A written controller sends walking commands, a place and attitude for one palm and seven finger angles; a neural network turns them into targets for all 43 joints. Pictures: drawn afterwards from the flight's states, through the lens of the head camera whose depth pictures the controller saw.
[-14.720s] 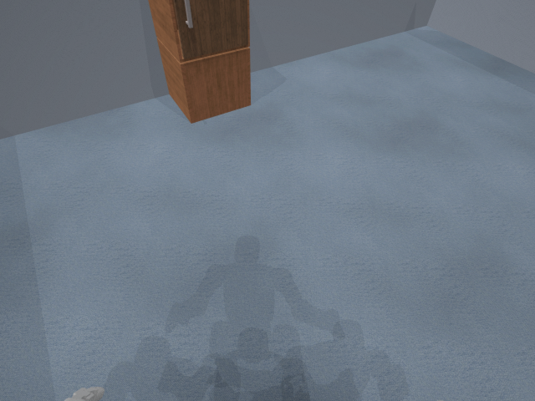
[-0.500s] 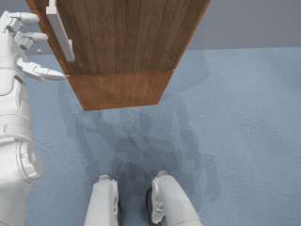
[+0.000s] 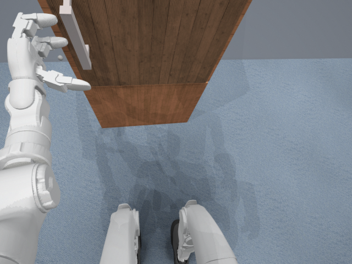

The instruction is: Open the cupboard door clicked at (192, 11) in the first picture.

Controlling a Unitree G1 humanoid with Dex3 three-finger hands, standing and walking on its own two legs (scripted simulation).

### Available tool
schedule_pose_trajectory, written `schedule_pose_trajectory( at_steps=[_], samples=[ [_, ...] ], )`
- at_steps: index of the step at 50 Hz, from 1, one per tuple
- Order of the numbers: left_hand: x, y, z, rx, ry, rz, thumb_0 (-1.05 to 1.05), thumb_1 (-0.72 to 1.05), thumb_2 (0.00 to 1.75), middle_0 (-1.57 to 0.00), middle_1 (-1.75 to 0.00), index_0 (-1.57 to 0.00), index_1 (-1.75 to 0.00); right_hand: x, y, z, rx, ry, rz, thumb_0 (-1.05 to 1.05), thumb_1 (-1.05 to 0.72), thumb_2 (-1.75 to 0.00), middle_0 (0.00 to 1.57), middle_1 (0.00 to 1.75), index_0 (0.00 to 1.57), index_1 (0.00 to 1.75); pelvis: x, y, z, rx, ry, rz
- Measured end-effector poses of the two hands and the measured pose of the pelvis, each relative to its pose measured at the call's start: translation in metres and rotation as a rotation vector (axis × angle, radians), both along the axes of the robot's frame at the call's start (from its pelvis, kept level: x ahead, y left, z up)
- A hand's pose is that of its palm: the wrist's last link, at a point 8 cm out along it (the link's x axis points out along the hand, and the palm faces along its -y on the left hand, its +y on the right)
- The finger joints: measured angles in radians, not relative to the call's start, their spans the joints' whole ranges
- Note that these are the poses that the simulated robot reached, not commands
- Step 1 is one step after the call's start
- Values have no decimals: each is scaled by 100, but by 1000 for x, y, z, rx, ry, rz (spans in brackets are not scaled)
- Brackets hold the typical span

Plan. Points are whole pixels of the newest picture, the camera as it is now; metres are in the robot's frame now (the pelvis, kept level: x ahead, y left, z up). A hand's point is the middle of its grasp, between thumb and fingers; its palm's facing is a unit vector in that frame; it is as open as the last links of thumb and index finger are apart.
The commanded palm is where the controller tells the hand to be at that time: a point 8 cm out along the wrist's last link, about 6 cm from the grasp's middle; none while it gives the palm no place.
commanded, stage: slide the fingers in behind the handle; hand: left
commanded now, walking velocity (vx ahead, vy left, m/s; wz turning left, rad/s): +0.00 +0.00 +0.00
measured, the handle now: (78, 34) +0.58 +0.17 +0.05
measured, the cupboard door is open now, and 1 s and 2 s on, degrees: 0 0 0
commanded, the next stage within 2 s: move the hooked fingers beside the handle in 0.90 s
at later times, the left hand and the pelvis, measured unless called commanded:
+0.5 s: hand (69, 61) +0.53 +0.19 +0.03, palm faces +0.16 -0.99 +0.00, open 15.1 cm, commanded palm +0.51 +0.16 +0.03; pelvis +0.00 +0.00 +0.00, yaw +2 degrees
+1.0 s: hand (72, 62) +0.52 +0.19 +0.03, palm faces +0.17 -0.99 -0.01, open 15.3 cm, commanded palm +0.51 +0.17 +0.03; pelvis +0.00 +0.00 +0.00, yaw +2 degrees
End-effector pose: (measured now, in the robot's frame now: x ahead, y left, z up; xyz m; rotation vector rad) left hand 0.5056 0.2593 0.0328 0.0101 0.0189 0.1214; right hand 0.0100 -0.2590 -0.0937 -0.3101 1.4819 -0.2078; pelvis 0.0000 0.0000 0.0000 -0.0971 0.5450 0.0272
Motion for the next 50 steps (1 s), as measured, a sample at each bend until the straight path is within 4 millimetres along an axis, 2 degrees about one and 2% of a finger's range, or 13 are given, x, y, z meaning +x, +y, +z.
schedule_pose_trajectory(
  at_steps=[24, 50],
  samples=[
    [-9, -18, -1, -7, -12, 40, -1, -50, 30, -30, -120, -8, -119, 16, 1, -2, 19, -2, 44, 0, -90, -90, 20, 30, 20, 30, 2, -1, 2, -4, -6, 32],
    [-11, -23, -1, -2, -14, 45, -1, -50, 30, -30, -120, -2, -118, 6, 3, -3, 22, 8, 50, 0, -90, -90, 20, 30, 20, 30, -3, 1, 0, -7, -7, 39]
  ],
)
